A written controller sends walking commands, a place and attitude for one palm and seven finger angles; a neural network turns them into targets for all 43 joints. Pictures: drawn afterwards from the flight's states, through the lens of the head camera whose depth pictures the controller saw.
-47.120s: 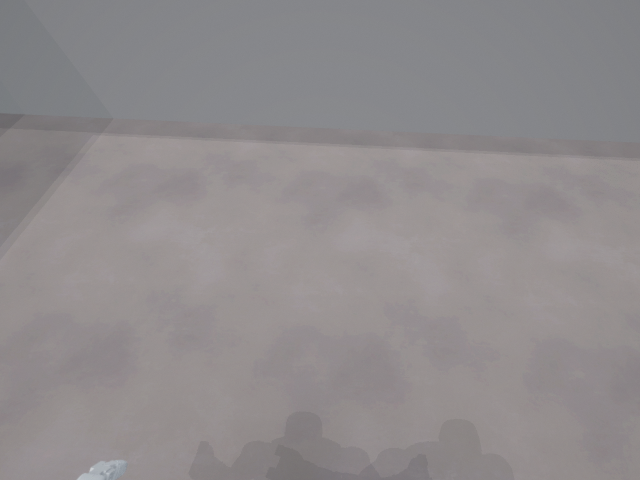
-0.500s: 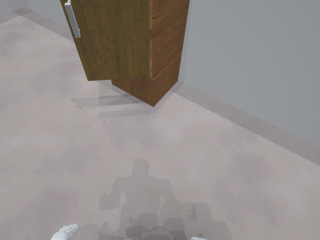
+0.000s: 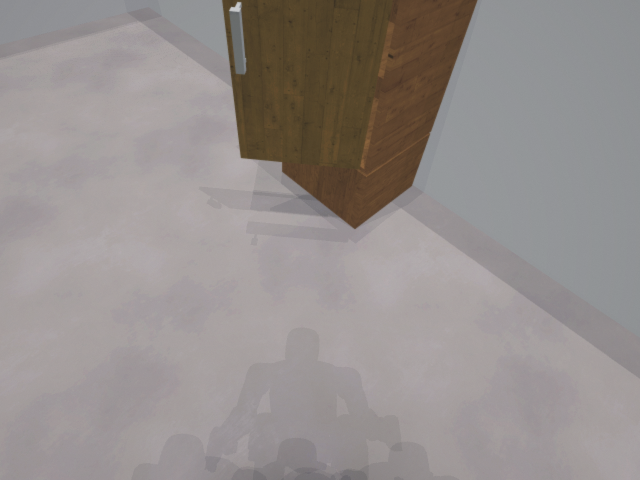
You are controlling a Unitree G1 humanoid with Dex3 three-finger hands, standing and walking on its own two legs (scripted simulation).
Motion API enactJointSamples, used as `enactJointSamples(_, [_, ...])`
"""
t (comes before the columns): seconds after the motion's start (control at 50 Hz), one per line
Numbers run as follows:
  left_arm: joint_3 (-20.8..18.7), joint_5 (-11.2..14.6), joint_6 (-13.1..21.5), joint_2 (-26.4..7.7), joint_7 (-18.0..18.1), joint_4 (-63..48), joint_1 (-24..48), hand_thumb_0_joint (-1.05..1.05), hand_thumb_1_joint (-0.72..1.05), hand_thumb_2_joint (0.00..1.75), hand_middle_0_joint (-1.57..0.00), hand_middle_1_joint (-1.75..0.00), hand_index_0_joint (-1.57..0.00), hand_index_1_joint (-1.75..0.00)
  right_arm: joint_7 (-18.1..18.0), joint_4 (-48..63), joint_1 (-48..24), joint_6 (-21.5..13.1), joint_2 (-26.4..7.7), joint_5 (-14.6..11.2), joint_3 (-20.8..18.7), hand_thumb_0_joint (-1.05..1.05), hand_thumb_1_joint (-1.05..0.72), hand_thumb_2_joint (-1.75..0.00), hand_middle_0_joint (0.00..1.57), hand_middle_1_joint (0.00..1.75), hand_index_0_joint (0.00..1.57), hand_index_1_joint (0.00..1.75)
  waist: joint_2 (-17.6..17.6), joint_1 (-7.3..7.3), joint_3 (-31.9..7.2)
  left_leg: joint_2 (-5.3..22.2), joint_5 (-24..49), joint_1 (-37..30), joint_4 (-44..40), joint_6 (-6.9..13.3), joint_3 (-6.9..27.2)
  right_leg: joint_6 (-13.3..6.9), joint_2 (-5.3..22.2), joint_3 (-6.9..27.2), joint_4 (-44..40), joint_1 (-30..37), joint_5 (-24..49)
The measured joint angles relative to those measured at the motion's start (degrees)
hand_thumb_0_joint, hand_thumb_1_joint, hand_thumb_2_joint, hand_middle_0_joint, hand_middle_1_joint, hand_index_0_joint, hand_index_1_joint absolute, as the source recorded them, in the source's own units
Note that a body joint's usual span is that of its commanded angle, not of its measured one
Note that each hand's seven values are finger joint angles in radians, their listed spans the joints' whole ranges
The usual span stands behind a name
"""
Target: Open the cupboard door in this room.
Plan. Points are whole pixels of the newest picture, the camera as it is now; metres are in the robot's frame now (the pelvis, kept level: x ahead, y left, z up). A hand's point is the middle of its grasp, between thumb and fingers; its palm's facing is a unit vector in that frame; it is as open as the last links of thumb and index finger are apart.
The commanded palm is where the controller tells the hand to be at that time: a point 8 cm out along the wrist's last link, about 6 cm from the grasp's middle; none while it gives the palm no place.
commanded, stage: take the last steps up to it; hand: left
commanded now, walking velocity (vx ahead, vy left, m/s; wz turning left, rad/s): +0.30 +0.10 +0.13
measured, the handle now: (239, 38) +1.09 +0.30 -0.01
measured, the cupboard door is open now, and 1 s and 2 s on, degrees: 42 42 42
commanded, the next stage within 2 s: come to a stop and stand still in 1.38 s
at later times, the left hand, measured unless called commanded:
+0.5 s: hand out of the picture +0.12 +0.17 -0.15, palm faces +0.15 -0.97 -0.18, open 7.2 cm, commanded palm none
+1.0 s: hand (175, 313) +0.37 +0.27 -0.15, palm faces +0.08 -0.98 -0.19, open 7.4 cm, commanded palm none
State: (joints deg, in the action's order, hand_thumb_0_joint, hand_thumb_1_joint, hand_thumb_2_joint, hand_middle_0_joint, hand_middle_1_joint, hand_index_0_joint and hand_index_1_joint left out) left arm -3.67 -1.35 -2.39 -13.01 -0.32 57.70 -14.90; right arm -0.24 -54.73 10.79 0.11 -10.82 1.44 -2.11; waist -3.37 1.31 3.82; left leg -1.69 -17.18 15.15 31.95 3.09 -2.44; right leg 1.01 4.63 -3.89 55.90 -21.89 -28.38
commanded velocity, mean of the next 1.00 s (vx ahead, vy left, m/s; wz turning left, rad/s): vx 0.30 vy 0.06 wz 0.01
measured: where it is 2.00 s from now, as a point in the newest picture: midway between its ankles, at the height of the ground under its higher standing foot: (293, 375)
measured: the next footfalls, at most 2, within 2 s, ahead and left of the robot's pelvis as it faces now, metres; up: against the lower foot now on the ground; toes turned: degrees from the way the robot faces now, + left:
right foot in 0.26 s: +0.14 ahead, -0.13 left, +0.00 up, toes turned -4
left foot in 0.66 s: +0.32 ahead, +0.17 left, +0.00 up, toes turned +12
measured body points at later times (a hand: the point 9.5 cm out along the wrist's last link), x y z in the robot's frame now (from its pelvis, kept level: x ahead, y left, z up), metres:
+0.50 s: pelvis +0.13 -0.01 +0.02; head +0.15 +0.00 +0.46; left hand +0.11 +0.22 -0.14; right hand +0.17 -0.25 -0.14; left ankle +0.16 +0.13 -0.68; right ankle +0.10 -0.12 -0.73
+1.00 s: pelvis +0.29 +0.08 +0.01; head +0.31 +0.08 +0.46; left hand +0.37 +0.32 -0.13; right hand +0.30 -0.15 -0.14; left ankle +0.28 +0.16 -0.73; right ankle +0.37 -0.04 -0.69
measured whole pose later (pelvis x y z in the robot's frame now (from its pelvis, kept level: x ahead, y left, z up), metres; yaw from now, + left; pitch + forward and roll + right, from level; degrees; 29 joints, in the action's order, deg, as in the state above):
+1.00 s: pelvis +0.29 +0.08 +0.01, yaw +2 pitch +0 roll +1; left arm -3.7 -1.5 0.5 -10.5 -0.8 57.6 -9.1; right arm -1.0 -61.0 18.0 -3.6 -9.5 1.4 -2.1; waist -1.6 0.1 1.7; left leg -1.8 -11.9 7.1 18.8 4.0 -11.1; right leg 0.1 6.4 -4.2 48.7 -30.2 -12.9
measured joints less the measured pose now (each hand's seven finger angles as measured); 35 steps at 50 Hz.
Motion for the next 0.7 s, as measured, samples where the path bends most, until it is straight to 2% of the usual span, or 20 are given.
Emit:
enactJointSamples(0.04, [-0.14,-0.11,0.32,-0.26,-0.46,0.23,0.55,0.01,0.91,0.9,-0.2,-0.3,-0.2,-0.3,-0.43,-0.37,1.55,-0.66,0.41,-0.02,0.35,0.0,-0.91,-0.9,0.2,0.3,0.2,0.3,0.56,-0.05,-0.37,-0.24,1.2,-1.69,-3.1,-0.14,0.58,-0.19,-0.18,0.33,3.99,-3.0,2.88])
enactJointSamples(0.08, [-0.1,-0.11,0.83,-0.24,-0.71,-0.04,1.04,0.01,0.91,0.9,-0.2,-0.3,-0.2,-0.3,-0.57,-1.29,3.11,-1.12,0.71,-0.12,0.67,0.0,-0.9,-0.9,0.2,0.3,0.2,0.3,1.28,-0.05,-0.78,-0.4,2.37,-3.55,-6.1,-0.05,1.09,-0.13,-0.07,0.32,3.09,-4.43,5.09])
enactJointSamples(0.18, [0.42,-0.09,1.71,0.48,-0.94,-0.97,2.77,0.01,0.91,0.9,-0.19,-0.3,-0.2,-0.3,-0.39,-3.93,6.69,-1.48,1.24,-0.19,0.95,0.0,-0.9,-0.9,0.2,0.3,0.2,0.3,2.88,-0.75,-1.44,-0.77,2.45,-7.24,-9.62,-0.22,1.92,0.04,0.02,-0.08,-9.26,-2.83,7.35])
enactJointSamples(0.26, [0.67,-0.13,3.12,0.99,-1.18,-2.01,3.57,0.01,0.91,0.9,-0.19,-0.3,-0.2,-0.3,-0.13,-6.02,9.26,-1.02,1.44,-0.45,0.79,0.01,-0.9,-0.9,0.2,0.3,0.2,0.3,3.2,-1.09,-1.79,-1.13,-2.06,-7.65,-4.86,-1.18,1.93,-0.13,-0.93,-0.7,-22.15,3.48,9.68])
enactJointSamples(0.28, [0.61,-0.23,3.84,1.24,-1.06,-2.18,3.71,0.01,0.91,0.9,-0.19,-0.3,-0.2,-0.3,-0.03,-6.44,9.72,-0.84,1.33,-0.66,0.65,0.01,-0.9,-0.9,0.2,0.3,0.2,0.3,3.44,-0.96,-1.75,-0.93,-4.75,-6.32,-0.77,-1.05,1.78,-0.75,-1.1,-0.79,-23.05,4.06,12.61])
enactJointSamples(0.32, [0.84,-0.13,4.7,2.51,-0.58,-2.22,3.79,0.01,0.91,0.9,-0.19,-0.3,-0.2,-0.3,0.32,-7.43,9.51,0.2,0.64,-0.61,0.17,0.01,-0.9,-0.9,0.2,0.3,0.2,0.3,5.04,-1.22,-1.04,0.02,-9.99,-1.53,12.0,-1.11,2.1,-1.93,-1.62,-2.38,-21.29,5.07,12.19])
enactJointSamples(0.36, [1.11,0.03,5.24,3.55,0.01,-2.07,2.45,0.01,0.91,0.9,-0.19,-0.3,-0.2,-0.3,0.71,-8.04,8.53,1.01,0.13,-0.35,-0.38,0.01,-0.9,-0.9,0.2,0.3,0.2,0.3,5.26,-1.19,-1.06,0.95,-7.75,4.02,22.54,-1.62,1.52,-2.28,-1.79,-3.11,-23.22,7.31,11.34])
enactJointSamples(0.38, [1.19,0.09,5.42,4.03,0.22,-1.72,1.54,0.0,0.91,0.9,-0.19,-0.3,-0.2,-0.3,0.89,-8.02,7.95,1.14,-0.06,-0.24,-0.64,0.01,-0.91,-0.9,0.2,0.3,0.2,0.3,5.16,-1.26,-1.25,1.71,-5.24,6.46,25.25,-2.06,1.13,-2.12,-1.87,-3.34,-25.19,8.66,11.65])
enactJointSamples(0.44, [0.86,0.16,5.93,4.54,0.89,0.22,-1.29,0.0,0.93,0.9,-0.2,-0.3,-0.2,-0.3,1.29,-7.09,6.28,0.82,-0.16,-0.21,-1.23,0.01,-0.91,-0.9,0.2,0.3,0.2,0.3,4.1,-1.35,-1.94,4.14,0.55,11.49,25.21,-3.47,0.03,-1.55,-1.78,-3.8,-31.45,12.72,13.39])
enactJointSamples(0.54, [1.26,-0.01,6.51,4.67,0.44,4.01,-5.12,0.01,0.93,0.9,-0.2,-0.3,-0.2,-0.3,1.91,-5.05,2.93,0.18,-0.14,-0.44,-1.58,0.01,-0.91,-0.9,0.2,0.3,0.2,0.3,2.39,-0.08,-1.93,5.76,4.22,13.65,13.32,-4.63,-1.58,-0.07,-0.45,-4.29,-36.8,17.82,13.28])
enactJointSamples(0.64, [1.01,-0.11,5.62,4.5,0.37,6.8,-8.58,0.01,0.92,0.9,-0.2,-0.3,-0.2,-0.3,2.27,-3.27,-0.86,-1.05,0.07,-0.43,-1.09,0.01,-0.91,-0.9,0.19,0.3,0.2,0.3,1.18,1.83,-1.02,4.49,5.37,9.32,0.94,-3.57,-3.69,2.83,1.69,-4.32,-33.18,20.51,7.9])
enactJointSamples(0.66, [0.96,-0.02,5.25,4.64,0.29,7.05,-9.59,0.01,0.92,0.9,-0.2,-0.3,-0.2,-0.3,2.19,-2.55,-1.26,-1.8,-0.21,-0.29,-0.9,0.01,-0.91,-0.9,0.19,0.3,0.2,0.3,1.64,1.92,-1.15,4.5,5.61,7.59,-1.47,-2.76,-3.8,2.68,1.89,-4.09,-29.37,19.54,5.55])
enactJointSamples(0.68, [0.93,0.16,4.66,4.6,0.19,7.38,-9.87,0.01,0.92,0.9,-0.2,-0.3,-0.2,-0.3,1.81,-2.0,-1.88,-2.61,-0.18,-0.03,-0.94,0.01,-0.91,-0.9,0.2,0.3,0.2,0.3,1.75,1.53,-0.95,4.4,8.52,8.03,-0.23,-1.61,-3.96,1.83,2.3,-3.61,-22.46,17.15,2.67])
enactJointSamples(0.7, [0.96,0.23,3.9,4.26,0.19,7.6,-9.43,0.01,0.91,0.9,-0.2,-0.3,-0.2,-0.3,1.3,-1.56,-2.49,-3.1,0.26,0.1,-0.84,0.01,-0.91,-0.9,0.2,0.3,0.2,0.3,1.21,1.35,-0.31,4.02,7.73,8.52,2.47,-0.64,-4.48,0.74,2.4,-1.88,-13.68,13.8,0.37])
